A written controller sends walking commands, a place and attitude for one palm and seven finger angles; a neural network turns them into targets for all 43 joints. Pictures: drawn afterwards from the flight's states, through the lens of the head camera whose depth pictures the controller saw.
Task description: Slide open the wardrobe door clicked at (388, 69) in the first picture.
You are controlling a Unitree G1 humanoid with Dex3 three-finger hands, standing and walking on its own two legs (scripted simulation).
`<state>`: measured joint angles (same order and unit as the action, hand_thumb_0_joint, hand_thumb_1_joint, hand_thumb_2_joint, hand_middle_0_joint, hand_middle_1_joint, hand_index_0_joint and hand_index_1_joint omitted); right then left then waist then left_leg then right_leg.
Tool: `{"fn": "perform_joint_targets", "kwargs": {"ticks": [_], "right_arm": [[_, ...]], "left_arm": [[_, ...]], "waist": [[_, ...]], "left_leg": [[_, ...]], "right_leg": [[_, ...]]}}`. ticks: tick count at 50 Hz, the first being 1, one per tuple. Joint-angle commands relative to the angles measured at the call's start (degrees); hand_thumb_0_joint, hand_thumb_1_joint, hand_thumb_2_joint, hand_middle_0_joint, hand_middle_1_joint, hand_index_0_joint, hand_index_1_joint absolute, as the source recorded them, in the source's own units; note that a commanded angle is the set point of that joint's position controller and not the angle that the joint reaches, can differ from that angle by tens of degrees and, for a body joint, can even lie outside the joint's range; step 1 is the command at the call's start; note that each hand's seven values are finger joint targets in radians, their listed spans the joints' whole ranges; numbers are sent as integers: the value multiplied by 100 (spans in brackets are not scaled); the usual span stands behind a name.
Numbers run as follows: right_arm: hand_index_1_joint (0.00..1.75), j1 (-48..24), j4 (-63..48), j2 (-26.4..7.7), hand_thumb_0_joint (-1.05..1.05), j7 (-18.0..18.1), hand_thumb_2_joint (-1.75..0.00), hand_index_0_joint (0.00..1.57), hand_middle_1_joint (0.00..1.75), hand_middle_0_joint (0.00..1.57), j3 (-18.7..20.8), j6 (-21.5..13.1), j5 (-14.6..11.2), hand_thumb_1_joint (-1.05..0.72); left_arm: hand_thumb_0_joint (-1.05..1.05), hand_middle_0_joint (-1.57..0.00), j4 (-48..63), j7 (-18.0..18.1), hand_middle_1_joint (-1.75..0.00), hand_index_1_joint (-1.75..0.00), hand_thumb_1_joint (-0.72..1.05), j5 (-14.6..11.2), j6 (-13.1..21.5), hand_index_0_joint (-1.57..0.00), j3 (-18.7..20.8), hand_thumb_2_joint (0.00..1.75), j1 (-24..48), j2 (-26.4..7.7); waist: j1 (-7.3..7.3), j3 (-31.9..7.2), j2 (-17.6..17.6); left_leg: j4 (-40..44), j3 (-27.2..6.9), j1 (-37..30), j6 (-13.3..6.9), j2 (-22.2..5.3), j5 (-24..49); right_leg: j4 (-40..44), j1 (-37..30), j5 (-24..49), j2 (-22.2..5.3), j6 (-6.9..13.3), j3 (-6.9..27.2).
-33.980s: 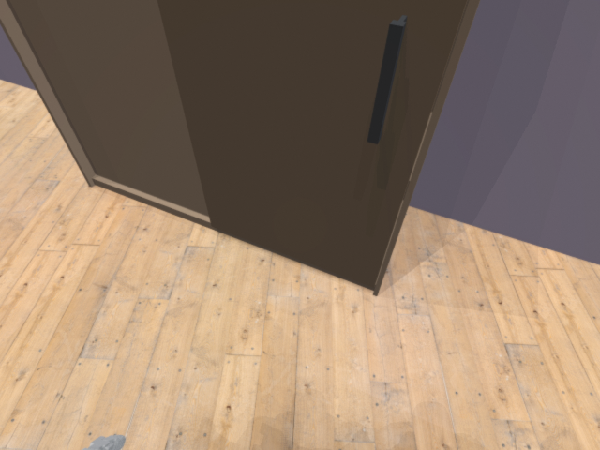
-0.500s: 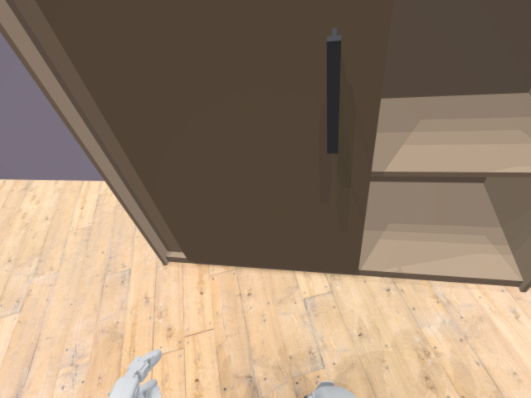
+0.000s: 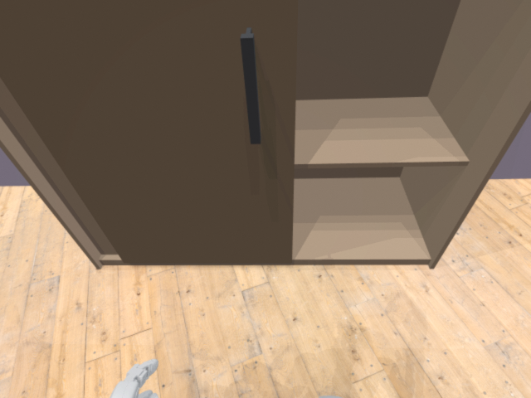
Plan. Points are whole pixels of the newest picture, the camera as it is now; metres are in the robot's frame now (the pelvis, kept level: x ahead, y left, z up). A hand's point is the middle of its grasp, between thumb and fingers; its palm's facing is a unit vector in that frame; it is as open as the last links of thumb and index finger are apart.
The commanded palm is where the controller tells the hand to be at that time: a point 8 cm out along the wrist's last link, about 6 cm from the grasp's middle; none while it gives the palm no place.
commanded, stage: stop stepping back and stand still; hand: right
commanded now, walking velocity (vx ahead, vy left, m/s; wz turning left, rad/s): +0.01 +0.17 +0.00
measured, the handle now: (252, 89) +0.76 +0.02 +0.11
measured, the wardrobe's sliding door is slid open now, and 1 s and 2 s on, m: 0.59 0.59 0.59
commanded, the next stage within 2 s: let the arm hang, fingers relaxed in 0.68 s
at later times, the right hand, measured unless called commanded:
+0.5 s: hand (478, 235) +0.27 -0.26 +0.15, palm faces +0.38 +0.76 -0.53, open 7.4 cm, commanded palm +0.19 -0.30 +0.19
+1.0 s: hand (413, 387) +0.18 -0.23 -0.12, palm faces +0.03 +0.96 -0.29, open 7.4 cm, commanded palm none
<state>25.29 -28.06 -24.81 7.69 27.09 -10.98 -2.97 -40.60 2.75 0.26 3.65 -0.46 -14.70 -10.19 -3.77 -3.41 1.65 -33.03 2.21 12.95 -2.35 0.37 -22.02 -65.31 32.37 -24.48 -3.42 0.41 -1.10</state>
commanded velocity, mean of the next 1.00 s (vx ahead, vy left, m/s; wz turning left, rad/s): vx -0.03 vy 0.04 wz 0.00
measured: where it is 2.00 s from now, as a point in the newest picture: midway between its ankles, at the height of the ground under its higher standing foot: outside the picture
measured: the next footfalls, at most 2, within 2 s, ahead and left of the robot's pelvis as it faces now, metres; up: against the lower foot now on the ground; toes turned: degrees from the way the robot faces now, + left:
right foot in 0.06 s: +0.06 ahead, -0.14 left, +0.00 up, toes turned -3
left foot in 0.40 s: +0.10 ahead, +0.13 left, +0.00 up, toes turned +4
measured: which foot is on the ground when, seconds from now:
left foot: down 0.00-0.06, up 0.08-0.38, down 0.40-1.00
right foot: up 0.00-0.04, down 0.06-1.00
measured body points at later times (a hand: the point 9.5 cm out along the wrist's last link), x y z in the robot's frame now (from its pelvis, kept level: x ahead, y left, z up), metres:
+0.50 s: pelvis +0.06 +0.00 +0.01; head +0.11 +0.01 +0.45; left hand +0.21 +0.24 -0.10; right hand +0.25 -0.30 +0.18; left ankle +0.06 +0.13 -0.72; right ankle +0.02 -0.13 -0.72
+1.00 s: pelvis +0.04 -0.02 +0.00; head +0.07 -0.01 +0.45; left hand +0.19 +0.23 -0.12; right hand +0.17 -0.28 -0.10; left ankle +0.06 +0.13 -0.72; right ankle +0.02 -0.13 -0.72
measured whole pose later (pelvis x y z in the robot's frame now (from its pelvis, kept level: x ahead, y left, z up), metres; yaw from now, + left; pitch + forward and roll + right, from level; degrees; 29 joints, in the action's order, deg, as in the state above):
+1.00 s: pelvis +0.04 -0.02 +0.00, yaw -3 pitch +3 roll +0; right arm 11.8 38.2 -13.9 -0.1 1.8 3.2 1.4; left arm -45.8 -0.9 1.7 -0.1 -0.1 -7.9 -15.3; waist 0.9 -0.2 -1.4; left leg -35.5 4.0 20.4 2.8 -5.8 -17.4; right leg -35.5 18.0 -20.0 -0.1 0.3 -0.8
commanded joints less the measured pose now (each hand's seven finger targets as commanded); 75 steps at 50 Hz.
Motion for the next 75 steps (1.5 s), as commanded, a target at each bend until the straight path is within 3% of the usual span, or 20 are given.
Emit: {"fn": "perform_joint_targets", "kwargs": {"ticks": [1,2,3,4,5,6,10,16,19,21,23,25,29,38,39,42,45,55,63,75], "right_arm": [[30,-1184,-920,-498,0,133,-90,20,30,20,-322,-170,0,-90],[30,-1224,-1295,-623,0,142,-90,20,30,20,-239,-260,29,-90],[30,-1505,-1837,-825,0,169,-90,20,30,20,-88,-387,22,-90],[30,-1693,-2199,-1152,0,145,-90,20,30,20,177,-565,59,-90],[30,-1413,-2407,-1401,0,95,-90,20,30,20,435,-532,22,-90],[30,-1343,-2890,-1807,0,70,-90,20,30,20,812,-606,40,-90],[30,598,-2331,-1046,0,12,-90,20,30,20,790,-466,75,-90],[30,787,-705,-848,0,4,-90,20,30,20,755,-320,-18,-90],[30,526,-664,-1012,0,71,-90,20,30,20,661,-382,11,-90],[30,543,-765,-977,0,161,-90,20,30,20,503,-429,39,-90],[30,572,-1281,-1051,0,246,-90,20,30,20,524,-443,24,-90],[30,893,-1628,-1204,0,304,-90,20,30,20,791,-490,31,-90],[30,1109,-1638,-1205,0,379,-90,20,30,20,960,-571,25,-90],[30,776,-644,-760,0,245,-90,20,30,20,421,-461,16,-90],[30,-91,3296,-177,0,-615,-90,20,30,20,-2033,518,542,-90],[30,-526,4046,255,0,-806,-90,20,30,20,-2101,975,478,-90],[30,-981,5144,234,0,-795,-90,20,30,20,-2246,1047,493,-90],[30,-994,7804,657,0,-689,-90,20,30,20,-2360,1167,395,-90],[30,-885,8592,728,0,-680,-90,20,30,20,-2459,1148,371,-90],[30,-775,8946,887,0,-621,-90,20,30,20,-2461,1106,364,-90]], "left_arm": [[0,-20,1104,286,-30,-30,90,-3,541,-20,258,90,806,-700],[0,-20,1168,287,-30,-30,90,10,619,-20,346,90,629,-911],[0,-20,1308,227,-30,-30,90,21,672,-20,411,90,667,-1032],[0,-20,1329,151,-30,-30,90,36,737,-20,451,90,632,-983],[0,-20,1297,69,-30,-30,90,72,775,-20,426,90,555,-851],[0,-20,1323,-2,-30,-30,90,109,834,-20,479,90,655,-866],[0,-20,1353,-226,-30,-30,90,61,703,-20,549,90,471,-817],[0,-20,1489,22,-30,-30,90,-64,581,-20,453,90,349,-820],[0,-20,1467,52,-30,-30,90,-113,631,-20,390,90,437,-761],[0,-20,1375,77,-30,-30,90,-125,668,-20,291,90,458,-669],[0,-20,1436,114,-30,-30,90,-146,654,-20,346,90,574,-730],[0,-20,1452,171,-30,-30,90,-100,586,-20,291,90,680,-676],[0,-20,1471,200,-30,-30,90,-99,446,-20,378,90,742,-783],[0,-20,1454,197,-30,-30,90,-112,410,-20,413,90,655,-847],[0,-20,324,-388,-30,-30,90,-111,493,-20,558,90,1137,-1930],[0,-20,341,-373,-30,-30,90,11,-1,-20,428,90,644,-1413],[0,-20,149,-336,-30,-30,90,127,-138,-20,355,90,550,-1395],[0,-20,-965,-152,-30,-30,90,147,-358,-20,196,90,301,-807],[0,-20,-1534,-129,-30,-30,90,105,-430,-20,241,90,-300,-614],[0,-20,-1920,-106,-30,-30,90,94,-349,-20,227,90,-536,-423]], "waist": [[590,239,-158],[590,4,-1195],[512,30,-2320],[464,181,-1509],[509,305,-1479],[414,194,-1620],[292,-225,-1922],[426,-121,-1078],[522,-329,-162],[591,-469,-14],[422,-1044,1193],[427,-986,740],[396,-601,-994],[469,-622,-44],[682,-173,-259],[453,-180,72],[427,-152,860],[350,13,-1073],[395,511,-246],[356,514,-198]], "left_leg": [[28,-364,867,-510,-835,107],[-1216,-18,1592,-181,-390,-31],[-2320,175,2596,197,208,-1194],[-2964,-422,2556,237,194,-983],[-3455,-575,2661,224,2,-784],[-3583,-719,2595,235,-165,-541],[-2063,-157,1548,283,-280,521],[450,546,-144,361,187,1065],[857,-348,-1015,87,-611,2967],[588,-1101,-1041,-256,-1349,4995],[401,-1002,-1824,-419,-1516,5969],[167,-681,-1713,-237,-1378,5491],[-142,43,-589,261,-455,3681],[586,-370,-896,163,-702,3610],[-142,-142,-83,56,-1174,4187],[56,28,311,172,-787,1690],[87,-92,48,113,-805,1954],[710,-73,-377,167,-659,1245],[1154,-42,-152,158,-650,530],[988,58,-289,214,-682,1125]], "right_leg": [[3610,-2294,668,148,70,-539],[4114,-3236,827,-442,182,369],[4842,-3583,1131,-1738,525,2675],[5327,-2998,977,-2146,916,3318],[5406,-2744,1108,-2098,754,3628],[5263,-2673,1654,-2027,664,3344],[4569,-2317,3031,-1423,567,803],[4085,-1769,2777,-1073,327,133],[3192,-1293,1773,-424,52,-163],[2815,-1183,1430,41,-107,-166],[2555,-989,428,193,-60,-33],[3189,-1115,778,151,14,14],[3776,-2312,4485,-326,65,135],[3623,-1877,2624,-26,-39,-63],[2853,-1440,3265,-129,0,220],[3471,-1099,2109,-382,223,615],[3445,-1043,2359,-224,258,668],[4095,-1461,1567,-90,146,402],[4394,-1362,754,-123,171,475],[4425,-1518,1551,-163,172,410]]}}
